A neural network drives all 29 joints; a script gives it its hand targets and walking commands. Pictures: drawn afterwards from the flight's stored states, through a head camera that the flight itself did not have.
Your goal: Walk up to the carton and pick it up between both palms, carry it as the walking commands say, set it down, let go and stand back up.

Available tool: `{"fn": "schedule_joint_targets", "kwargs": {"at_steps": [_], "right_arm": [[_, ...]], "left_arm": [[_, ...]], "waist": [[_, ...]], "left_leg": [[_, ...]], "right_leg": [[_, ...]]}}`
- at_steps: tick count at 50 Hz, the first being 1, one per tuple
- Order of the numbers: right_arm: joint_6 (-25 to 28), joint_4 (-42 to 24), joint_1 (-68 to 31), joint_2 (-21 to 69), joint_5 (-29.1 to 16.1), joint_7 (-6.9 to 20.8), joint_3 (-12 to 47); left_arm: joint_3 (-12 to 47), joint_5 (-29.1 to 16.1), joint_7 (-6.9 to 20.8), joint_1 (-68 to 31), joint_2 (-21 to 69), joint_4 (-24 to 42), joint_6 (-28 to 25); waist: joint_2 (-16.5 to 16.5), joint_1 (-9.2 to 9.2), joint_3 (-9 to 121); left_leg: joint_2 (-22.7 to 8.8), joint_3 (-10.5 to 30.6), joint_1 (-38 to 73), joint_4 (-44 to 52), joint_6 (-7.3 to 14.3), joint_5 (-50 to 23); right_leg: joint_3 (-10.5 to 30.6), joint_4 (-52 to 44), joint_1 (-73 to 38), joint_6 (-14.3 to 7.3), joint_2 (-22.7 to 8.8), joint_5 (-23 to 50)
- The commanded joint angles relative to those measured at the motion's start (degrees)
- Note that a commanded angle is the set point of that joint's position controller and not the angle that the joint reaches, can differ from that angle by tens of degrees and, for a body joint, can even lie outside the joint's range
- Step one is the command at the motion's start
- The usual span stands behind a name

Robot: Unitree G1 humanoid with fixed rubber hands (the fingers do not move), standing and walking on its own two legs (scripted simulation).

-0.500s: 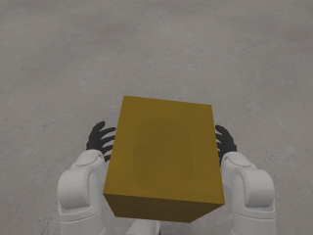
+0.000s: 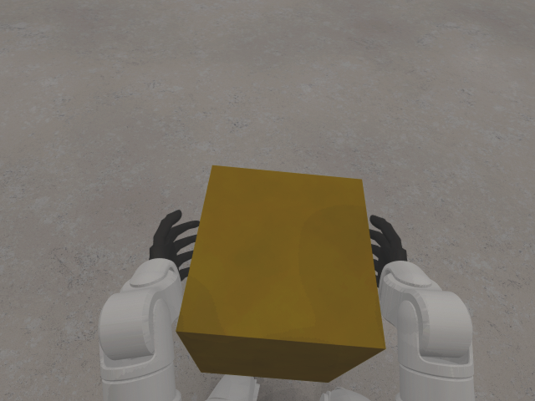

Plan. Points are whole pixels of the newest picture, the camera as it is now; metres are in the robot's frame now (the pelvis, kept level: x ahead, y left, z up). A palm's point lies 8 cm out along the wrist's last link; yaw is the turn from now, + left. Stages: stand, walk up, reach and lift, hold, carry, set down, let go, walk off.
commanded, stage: carry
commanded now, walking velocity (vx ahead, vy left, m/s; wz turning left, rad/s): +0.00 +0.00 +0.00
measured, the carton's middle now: (275, 283) +0.28 +0.03 +0.02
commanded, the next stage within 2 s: none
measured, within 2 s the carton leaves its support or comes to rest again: neither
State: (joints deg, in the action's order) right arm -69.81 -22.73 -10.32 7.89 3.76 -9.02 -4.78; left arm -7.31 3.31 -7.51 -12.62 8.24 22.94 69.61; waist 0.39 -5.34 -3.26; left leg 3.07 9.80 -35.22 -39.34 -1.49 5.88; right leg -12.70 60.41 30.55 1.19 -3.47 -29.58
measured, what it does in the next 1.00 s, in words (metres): walks backwards: right foot, then left foot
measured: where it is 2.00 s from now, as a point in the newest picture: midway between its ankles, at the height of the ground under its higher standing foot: outside the picture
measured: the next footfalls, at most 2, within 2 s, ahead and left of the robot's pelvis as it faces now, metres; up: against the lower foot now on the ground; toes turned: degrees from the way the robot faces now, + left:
right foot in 0.06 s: +0.02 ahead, -0.06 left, +0.00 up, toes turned -7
left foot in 0.36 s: -0.06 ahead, +0.24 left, +0.00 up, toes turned +1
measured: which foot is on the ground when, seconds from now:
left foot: down 0.00-0.06, up 0.08-0.34, down 0.36-1.00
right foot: up 0.00-0.04, down 0.06-0.36, up 0.38-0.68, down 0.70-1.00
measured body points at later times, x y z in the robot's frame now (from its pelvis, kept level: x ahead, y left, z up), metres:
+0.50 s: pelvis -0.11 +0.13 +0.02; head -0.13 +0.15 +0.46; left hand +0.13 +0.33 +0.10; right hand +0.18 +0.04 +0.11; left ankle -0.10 +0.24 -0.71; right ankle -0.09 +0.00 -0.67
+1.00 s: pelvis -0.17 +0.16 +0.02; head -0.21 +0.15 +0.46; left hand +0.07 +0.36 +0.12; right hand +0.12 +0.07 +0.11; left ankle -0.10 +0.24 -0.71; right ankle -0.15 +0.06 -0.71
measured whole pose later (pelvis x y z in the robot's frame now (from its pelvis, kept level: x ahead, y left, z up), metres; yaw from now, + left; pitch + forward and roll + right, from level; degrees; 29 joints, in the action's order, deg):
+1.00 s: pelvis -0.17 +0.16 +0.02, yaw +13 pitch +0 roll -3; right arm -72.2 -20.4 -7.5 7.5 3.8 -9.4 -4.3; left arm -6.5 3.3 -7.6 -10.8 7.9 18.8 71.3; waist 2.2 0.6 5.8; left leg 4.4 4.1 -24.5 -35.9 3.7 10.7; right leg -13.0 33.7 13.8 -2.4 -0.4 -19.8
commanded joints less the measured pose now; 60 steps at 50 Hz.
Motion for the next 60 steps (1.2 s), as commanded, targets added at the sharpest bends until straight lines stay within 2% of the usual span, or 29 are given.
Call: {"fn": "schedule_joint_targets", "kwargs": {"at_steps": [1,2,3,4,6,10,12,14,16,17,18,23,28,32,35,37,39,42,43,44,45,47,50,51,52,55,57,58,60], "right_arm": [[4.4,-8.0,-18.4,49.6,-12.4,7.1,30.8],[5.0,-9.7,-19.6,50.5,-11.9,6.3,31.4],[4.5,-11.2,-21.8,49.6,-11.1,5.6,32.2],[4.4,-13.3,-25.7,49.2,-12.4,6.0,32.9],[3.9,-11.6,-26.5,49.9,-12.9,5.6,32.7],[1.6,-5.6,-23.7,47.7,-13.2,4.9,32.4],[0.9,-6.8,-23.2,45.5,-15.4,5.3,32.6],[-0.5,-4.2,-22.6,44.6,-16.5,5.7,32.8],[-0.8,-5.1,-23.9,44.7,-18.0,6.1,33.0],[-0.5,-6.7,-26.0,44.9,-19.5,6.4,34.5],[-0.3,-7.3,-26.0,46.5,-20.2,6.9,34.5],[0.8,-6.4,-25.0,48.9,-17.9,8.0,31.6],[1.4,-5.3,-22.4,47.5,-14.1,6.7,28.8],[0.7,-5.3,-22.2,48.5,-13.5,6.2,31.4],[0.1,-4.7,-22.6,47.6,-13.7,5.9,32.3],[0.0,-4.2,-24.2,44.4,-12.5,5.8,31.0],[0.2,-1.2,-24.9,45.1,-11.8,5.3,30.2],[-0.2,-3.3,-25.9,46.1,-14.3,5.6,31.6],[-0.7,-3.5,-23.8,46.1,-14.2,5.7,31.5],[-0.3,-5.2,-25.9,45.4,-14.9,6.0,31.8],[0.7,8.0,-24.2,38.0,-9.7,6.1,24.6],[0.5,2.4,-23.6,43.0,-13.2,6.4,29.0],[1.0,-6.4,-27.6,47.0,-15.8,6.6,32.7],[2.8,7.8,-25.4,41.5,-10.3,6.7,24.9],[2.1,-6.0,-27.3,47.9,-15.2,6.4,32.8],[2.8,-5.1,-26.6,46.5,-14.0,6.3,31.8],[3.6,8.9,-23.6,40.1,-7.8,6.2,24.2],[3.2,-4.2,-25.8,47.9,-13.0,6.2,31.7],[3.1,-3.1,-26.8,45.2,-12.1,5.9,30.9]], "left_arm": [[45.3,-21.9,7.2,-20.4,55.9,7.7,-2.5],[44.4,-23.5,8.0,-22.6,56.7,7.9,-3.0],[42.4,-23.7,8.6,-24.0,55.9,6.7,-2.9],[41.5,-22.7,8.9,-21.2,55.5,6.7,-3.0],[40.0,-21.9,9.7,-22.5,55.3,5.6,-2.3],[36.2,-17.8,8.3,-19.0,49.5,0.9,-0.3],[35.8,-16.2,6.7,-16.5,48.3,1.4,0.0],[33.8,-14.0,5.4,-13.7,46.2,-0.7,0.8],[32.8,-12.7,4.8,-13.6,45.2,-0.2,1.0],[32.5,-12.0,4.8,-12.8,45.9,0.4,0.9],[33.5,-12.5,4.6,-14.4,48.0,1.4,0.9],[40.0,-17.1,4.8,-24.1,52.3,5.9,0.2],[41.2,-18.6,5.5,-23.9,52.9,3.7,0.9],[39.6,-18.7,6.2,-23.6,51.6,5.2,0.8],[36.4,-17.4,6.3,-21.6,49.8,2.1,0.9],[35.1,-15.9,6.3,-20.2,48.4,-1.6,1.3],[33.9,-15.5,6.5,-22.2,47.6,-3.0,0.7],[34.5,-14.9,5.7,-22.0,47.6,0.1,0.9],[35.2,-15.1,5.4,-21.6,48.1,1.4,1.0],[35.0,-14.2,5.3,-20.3,48.6,0.2,1.3],[28.1,-8.9,5.2,-19.5,40.9,-12.1,0.3],[32.8,-12.2,4.7,-21.5,44.5,-2.7,0.2],[34.9,-15.0,4.9,-21.3,51.2,-0.3,0.0],[28.5,-11.0,5.5,-23.0,43.9,-10.1,-2.2],[36.1,-16.0,5.3,-23.2,51.7,1.1,-1.1],[36.0,-15.9,5.8,-23.0,50.2,0.8,-1.5],[28.9,-11.4,6.3,-22.1,43.2,-11.8,-2.6],[37.9,-17.4,6.3,-26.9,50.8,3.6,-2.3],[34.6,-15.7,6.7,-22.4,48.6,-2.4,-1.8]], "waist": [[13.4,3.30,31.7],[-8.1,3.13,34.4],[-25.2,5.30,28.3],[-16.4,5.59,21.4],[-8.8,6.58,18.3],[-8.2,6.37,18.7],[-8.4,5.19,24.6],[-7.4,6.35,28.2],[-2.2,5.98,26.6],[11.6,5.08,25.2],[20.7,5.54,25.3],[14.1,5.79,22.8],[16.8,6.03,24.8],[8.6,4.68,26.3],[-8.2,5.49,21.9],[-6.8,5.71,19.1],[-4.9,6.14,21.0],[2.8,5.63,21.5],[1.7,5.28,21.5],[7.1,5.00,21.0],[8.0,4.97,18.7],[9.1,4.80,19.7],[4.0,4.42,21.5],[4.6,4.66,23.1],[3.3,4.57,21.7],[2.2,4.77,22.1],[-0.7,4.90,20.9],[-0.5,4.96,18.8],[-2.8,4.73,21.6]], "left_leg": [[-3.6,4.6,10.7,29.2,-8.1,19.8],[2.9,-4.8,8.2,4.2,-7.3,18.7],[3.3,-10.0,-0.4,-19.8,-5.3,26.0],[-2.3,-8.0,-5.7,-28.1,-3.7,23.6],[-3.6,-7.8,-2.0,-38.7,-2.0,14.6],[-4.1,-14.0,2.8,-18.4,-1.0,14.4],[-2.3,-16.3,3.3,-6.8,-0.7,18.4],[-3.1,-17.6,10.1,9.5,-0.1,9.5],[-7.8,-8.2,16.9,13.3,0.0,-6.9],[-16.7,8.5,17.8,13.0,3.1,-23.2],[-19.2,17.5,18.3,18.6,5.3,-13.4],[-14.8,13.0,16.2,21.4,5.0,5.9],[-15.0,12.9,24.6,19.6,7.8,-6.0],[-12.6,9.3,22.1,17.8,6.3,3.1],[-3.9,-1.0,13.4,10.9,2.4,12.4],[-1.8,-6.5,15.1,6.5,2.5,10.6],[-3.8,-4.6,16.4,8.6,2.8,4.9],[-5.4,-2.1,18.1,13.5,2.9,-3.1],[-7.1,2.0,17.4,15.8,3.2,-0.6],[-8.5,5.3,17.4,19.0,3.1,2.9],[-9.5,8.8,14.4,22.9,2.9,11.9],[-11.0,11.5,13.2,26.7,3.1,20.6],[-8.5,7.4,15.2,25.4,1.5,17.5],[-8.2,6.7,16.1,23.8,2.0,15.9],[-8.0,5.4,16.4,23.0,1.3,13.2],[-7.1,5.3,15.0,22.8,1.7,14.8],[-6.2,3.3,14.8,19.1,3.1,13.6],[-6.1,4.3,13.7,20.3,2.5,14.7],[-4.6,1.4,15.6,16.9,3.6,11.6]], "right_leg": [[2.2,-41.8,-34.1,-3.0,5.7,-3.4],[14.8,-49.9,-36.9,-6.6,-7.1,-5.7],[29.1,-47.6,-26.0,-10.8,-26.6,1.0],[26.0,-47.1,-18.3,-11.7,-27.2,4.1],[9.9,-43.2,-14.1,-9.8,-19.6,9.0],[3.4,-37.1,-19.5,-5.8,-13.5,13.0],[5.3,-31.0,-28.3,-6.9,-15.4,29.5],[4.3,-26.5,-28.1,-5.4,-16.1,30.0],[1.6,-18.5,-21.6,-0.8,-12.9,24.1],[-0.3,-12.8,-12.7,2.2,-6.4,7.2],[3.2,-8.0,-6.1,3.4,-1.3,-7.8],[9.9,-1.5,-3.4,1.9,0.7,-0.8],[8.5,-13.4,-4.5,0.8,3.0,-2.3],[8.1,-36.9,-19.7,-0.8,1.2,6.4],[19.5,-42.3,-22.3,-4.2,-8.9,3.7],[17.5,-42.5,-15.8,-6.0,-12.6,7.6],[13.0,-37.8,-20.0,-5.5,-10.8,19.1],[9.8,-32.5,-19.7,-4.3,-7.1,15.5],[10.7,-31.7,-18.1,-4.2,-5.6,9.9],[9.2,-29.5,-16.6,-4.0,-3.3,5.4],[9.0,-28.4,-15.9,-3.8,-1.1,1.9],[9.2,-27.5,-16.8,-4.3,0.0,3.1],[10.9,-31.1,-18.3,-5.0,-1.1,5.2],[11.3,-31.7,-18.5,-4.8,-1.7,6.0],[11.7,-32.6,-18.3,-4.8,-2.6,6.9],[12.3,-33.0,-18.4,-4.7,-2.7,3.9],[14.1,-35.9,-16.7,-4.6,-4.3,2.6],[13.6,-36.5,-16.0,-4.9,-4.5,1.7],[15.0,-38.8,-15.8,-5.2,-6.2,0.0]]}}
